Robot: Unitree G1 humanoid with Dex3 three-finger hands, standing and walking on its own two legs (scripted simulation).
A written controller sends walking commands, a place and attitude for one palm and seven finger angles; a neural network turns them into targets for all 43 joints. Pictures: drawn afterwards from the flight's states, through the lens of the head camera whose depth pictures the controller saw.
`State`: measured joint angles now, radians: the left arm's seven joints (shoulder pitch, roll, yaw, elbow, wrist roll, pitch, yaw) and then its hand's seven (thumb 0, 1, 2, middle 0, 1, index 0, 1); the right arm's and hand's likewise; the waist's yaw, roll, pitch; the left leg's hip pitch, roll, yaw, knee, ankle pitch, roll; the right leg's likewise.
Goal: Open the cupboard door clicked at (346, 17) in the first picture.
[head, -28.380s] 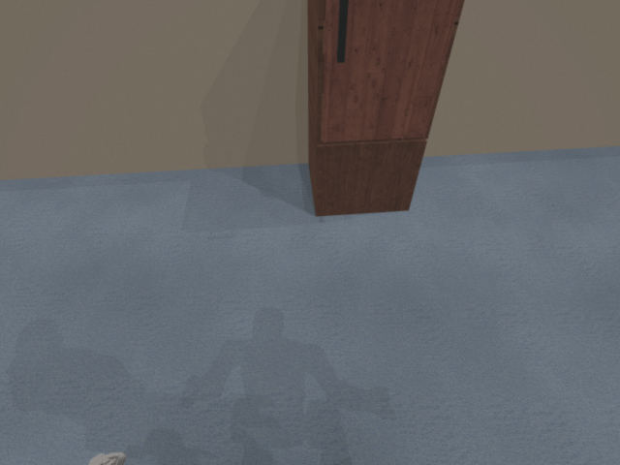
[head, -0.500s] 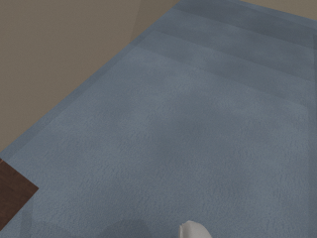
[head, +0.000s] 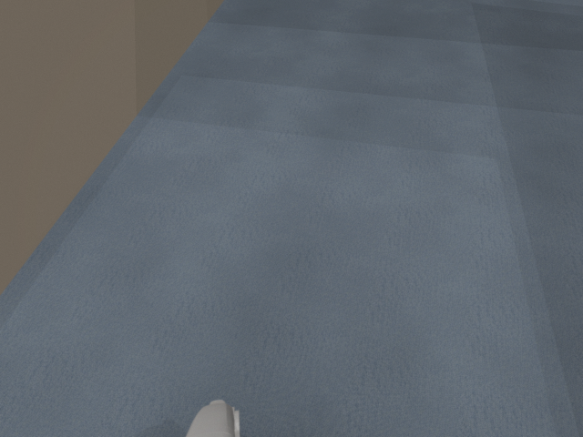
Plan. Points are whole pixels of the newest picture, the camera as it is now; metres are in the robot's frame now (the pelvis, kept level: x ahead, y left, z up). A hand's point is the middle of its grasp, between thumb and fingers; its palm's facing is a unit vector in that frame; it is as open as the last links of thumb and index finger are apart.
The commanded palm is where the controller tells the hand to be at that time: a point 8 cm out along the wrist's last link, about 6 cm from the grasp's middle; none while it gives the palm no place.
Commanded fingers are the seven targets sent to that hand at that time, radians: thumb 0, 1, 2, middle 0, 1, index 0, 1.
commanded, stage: walk to a spot facing it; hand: left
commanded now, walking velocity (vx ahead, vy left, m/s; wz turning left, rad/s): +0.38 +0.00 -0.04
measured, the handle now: out of the picture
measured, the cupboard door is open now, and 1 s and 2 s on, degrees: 44 44 44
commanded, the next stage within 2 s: turn to face it in 0.60 s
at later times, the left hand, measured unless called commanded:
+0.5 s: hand (178, 409) +0.19 +0.20 -0.19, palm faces +0.03 -0.99 -0.13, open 7.4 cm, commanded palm none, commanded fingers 0.00 0.90 0.90 -0.20 -0.30 -0.20 -0.30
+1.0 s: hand (253, 210) +0.60 +0.11 -0.16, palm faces -0.15 -0.97 -0.17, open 7.4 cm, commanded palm none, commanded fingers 0.00 0.90 0.90 -0.20 -0.30 -0.20 -0.30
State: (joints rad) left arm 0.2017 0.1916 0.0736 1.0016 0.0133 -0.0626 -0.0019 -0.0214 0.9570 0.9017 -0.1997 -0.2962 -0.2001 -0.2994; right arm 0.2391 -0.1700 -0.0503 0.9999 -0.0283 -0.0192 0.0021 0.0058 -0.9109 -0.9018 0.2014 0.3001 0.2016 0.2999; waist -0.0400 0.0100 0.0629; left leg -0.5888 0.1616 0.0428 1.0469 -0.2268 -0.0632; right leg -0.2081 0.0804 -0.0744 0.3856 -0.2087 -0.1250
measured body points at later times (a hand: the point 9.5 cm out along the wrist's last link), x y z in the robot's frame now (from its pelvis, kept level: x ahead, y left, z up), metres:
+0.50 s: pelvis +0.25 +0.04 -0.01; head +0.28 +0.05 +0.43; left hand +0.19 +0.25 -0.17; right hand +0.33 -0.19 -0.16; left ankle +0.29 +0.12 -0.74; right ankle +0.15 -0.07 -0.64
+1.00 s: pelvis +0.44 -0.04 -0.01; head +0.49 -0.05 +0.44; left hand +0.60 +0.16 -0.15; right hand +0.36 -0.23 -0.17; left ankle +0.41 +0.10 -0.66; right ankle +0.47 -0.13 -0.74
